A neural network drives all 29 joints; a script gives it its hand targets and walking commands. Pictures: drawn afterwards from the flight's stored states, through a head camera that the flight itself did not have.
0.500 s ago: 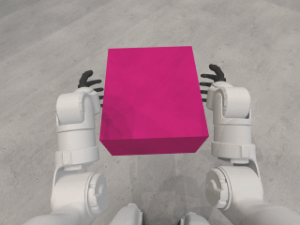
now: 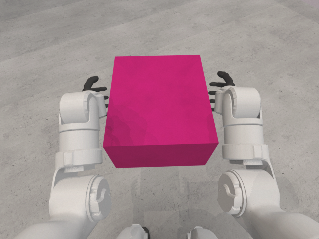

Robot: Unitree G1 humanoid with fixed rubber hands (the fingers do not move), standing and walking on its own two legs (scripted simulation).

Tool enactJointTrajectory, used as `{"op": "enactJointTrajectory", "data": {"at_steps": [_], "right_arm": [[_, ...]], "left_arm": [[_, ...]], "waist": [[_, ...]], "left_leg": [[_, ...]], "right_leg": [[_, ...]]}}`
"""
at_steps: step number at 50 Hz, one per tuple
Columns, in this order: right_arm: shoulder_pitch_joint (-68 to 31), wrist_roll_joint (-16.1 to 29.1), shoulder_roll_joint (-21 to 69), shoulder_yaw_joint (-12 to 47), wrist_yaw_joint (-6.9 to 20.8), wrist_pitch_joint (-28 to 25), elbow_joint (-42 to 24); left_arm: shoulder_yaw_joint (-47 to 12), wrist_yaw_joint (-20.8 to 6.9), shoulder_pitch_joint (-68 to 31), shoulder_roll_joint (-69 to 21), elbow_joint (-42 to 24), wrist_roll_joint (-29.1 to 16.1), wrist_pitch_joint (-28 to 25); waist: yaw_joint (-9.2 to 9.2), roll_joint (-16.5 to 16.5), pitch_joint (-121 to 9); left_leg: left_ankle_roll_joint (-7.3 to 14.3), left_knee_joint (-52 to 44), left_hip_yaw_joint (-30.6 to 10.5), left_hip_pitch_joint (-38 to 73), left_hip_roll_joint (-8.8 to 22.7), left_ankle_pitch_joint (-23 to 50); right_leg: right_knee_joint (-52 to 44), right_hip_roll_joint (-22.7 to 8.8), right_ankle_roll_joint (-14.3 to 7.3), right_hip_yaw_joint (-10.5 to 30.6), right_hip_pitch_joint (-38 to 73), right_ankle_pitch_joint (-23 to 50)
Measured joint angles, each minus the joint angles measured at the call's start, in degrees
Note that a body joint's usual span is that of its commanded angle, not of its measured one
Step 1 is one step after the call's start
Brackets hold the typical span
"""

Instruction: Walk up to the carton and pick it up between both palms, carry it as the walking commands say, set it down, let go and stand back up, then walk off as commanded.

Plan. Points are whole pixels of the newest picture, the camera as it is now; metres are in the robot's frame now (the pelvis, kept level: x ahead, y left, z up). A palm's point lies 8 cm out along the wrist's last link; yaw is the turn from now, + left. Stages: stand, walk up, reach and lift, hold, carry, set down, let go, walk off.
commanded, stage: carry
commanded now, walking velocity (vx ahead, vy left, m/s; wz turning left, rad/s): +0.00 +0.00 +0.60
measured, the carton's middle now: (159, 110) +0.44 +0.02 +0.03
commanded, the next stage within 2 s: none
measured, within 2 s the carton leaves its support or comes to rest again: neither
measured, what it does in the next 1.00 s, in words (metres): walks backwards, turning left: right foot, then left foot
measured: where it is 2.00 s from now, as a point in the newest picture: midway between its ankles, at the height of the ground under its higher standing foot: outside the picture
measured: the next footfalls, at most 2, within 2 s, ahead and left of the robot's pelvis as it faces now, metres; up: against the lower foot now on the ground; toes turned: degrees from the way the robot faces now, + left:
right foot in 0.04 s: +0.04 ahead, -0.13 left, +0.00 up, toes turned -4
left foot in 0.32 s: -0.02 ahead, +0.14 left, +0.00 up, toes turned +19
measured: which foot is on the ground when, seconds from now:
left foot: down 0.00-0.06, up 0.08-0.30, down 0.32-0.64, up 0.66-0.86, down 0.88-1.00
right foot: up 0.00-0.02, down 0.04-0.34, up 0.36-0.60, down 0.62-1.00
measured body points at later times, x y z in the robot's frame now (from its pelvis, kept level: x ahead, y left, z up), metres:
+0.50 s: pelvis -0.08 +0.00 +0.00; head -0.03 +0.02 +0.45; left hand +0.24 +0.29 +0.10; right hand +0.35 -0.01 +0.11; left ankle -0.06 +0.13 -0.72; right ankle -0.05 -0.12 -0.68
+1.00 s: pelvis -0.18 -0.01 +0.00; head -0.16 +0.00 +0.45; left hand +0.07 +0.33 +0.12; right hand +0.24 +0.06 +0.13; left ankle -0.19 +0.10 -0.72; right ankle -0.09 -0.12 -0.70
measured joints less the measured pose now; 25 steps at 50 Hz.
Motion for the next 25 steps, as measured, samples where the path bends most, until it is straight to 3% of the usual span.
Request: {"op": "enactJointTrajectory", "data": {"at_steps": [3, 6, 9, 12, 15, 16, 18, 21, 25], "right_arm": [[0.2, -0.7, -0.7, -0.2, 1.5, 0.4, -1.0], [3.4, -0.3, -1.7, 0.0, 3.0, 0.4, -2.0], [4.2, 2.9, -2.4, 1.6, -0.2, 1.0, -2.3], [1.7, 4.8, -3.0, 2.2, -2.4, 0.8, -0.5], [-1.1, 5.2, -4.5, 2.0, -1.1, 0.6, 2.5], [-1.8, 5.0, -4.9, 2.0, -0.3, 0.6, 3.4], [-2.0, 4.3, -4.6, 2.1, 1.2, -0.2, 4.7], [-0.3, 3.5, -1.9, 2.8, 0.2, -0.5, 4.8], [0.7, 2.8, 0.5, 2.1, -3.2, 0.2, 2.8]], "left_arm": [[0.0, -0.3, -0.3, -0.4, 0.2, -0.2, -0.5], [-0.3, 0.1, 1.8, -2.9, -0.5, 1.0, -0.7], [0.2, 1.2, 3.4, -4.5, -2.4, 2.0, 0.0], [1.6, -0.1, 2.1, -4.7, -2.5, 3.9, 0.2], [2.5, -2.6, 0.3, -4.3, -1.1, 5.7, 0.2], [2.6, -3.4, 0.1, -4.1, -0.7, 6.2, 0.2], [2.3, -4.9, 0.5, -3.0, -0.6, 6.2, 0.2], [1.7, -6.0, 2.8, -0.7, -0.7, 5.2, 0.8], [0.5, -2.0, 2.3, 0.5, 0.1, 1.7, 1.1]], "waist": [[0.6, 2.0, 0.1], [-1.19, 2.0, 0.0], [-3.68, 1.6, 1.0], [-5.55, 1.2, 0.9], [-6.55, 1.0, -0.5], [-6.76, 1.0, -1.2], [-6.36, -0.9, -1.9], [-4.85, -1.0, -2.5], [-2.11, -0.9, -0.8]], "left_leg": [[-1.1, 1.5, -2.6, -1.9, -0.2, 0.7], [-1.8, 13.9, 0.8, -5.7, -0.4, -13.5], [-2.0, 20.9, 3.9, -5.5, 1.1, -15.1], [-2.9, 16.7, 4.6, -2.0, 2.6, -15.4], [-3.3, 7.5, 4.9, 3.3, 3.3, -14.3], [-3.2, 2.8, 5.3, 5.5, 3.4, -10.6], [-1.4, 1.2, 6.0, 5.1, 2.0, -3.9], [0.3, 2.1, 5.2, 3.5, 2.4, -4.6], [0.3, 0.2, 2.9, 2.4, 1.8, -1.8]], "right_leg": [[-10.5, 1.0, -2.1, -1.9, 4.6, 8.6], [-11.0, -1.2, -4.4, -4.6, 5.3, 9.9], [-13.6, -3.4, -4.1, -6.9, 7.5, 10.9], [-13.5, -5.4, -3.4, -8.4, 7.2, 11.6], [-11.3, -7.3, -2.5, -9.7, 5.5, 11.1], [-10.1, -7.9, -2.1, -10.1, 4.8, 10.7], [-7.0, -9.5, -0.8, -8.8, 3.0, 9.7], [3.1, -5.1, 0.1, -3.6, -0.6, -2.6], [6.8, -1.4, 0.2, -1.2, -1.9, -2.5]]}}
